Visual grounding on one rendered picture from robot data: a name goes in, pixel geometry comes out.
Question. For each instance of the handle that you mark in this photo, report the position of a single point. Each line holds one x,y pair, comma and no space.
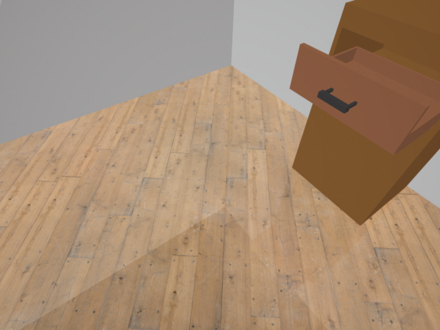
335,102

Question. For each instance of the cabinet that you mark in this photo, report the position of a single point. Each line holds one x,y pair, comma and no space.
356,174

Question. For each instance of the drawer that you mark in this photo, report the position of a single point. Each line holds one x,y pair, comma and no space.
395,105

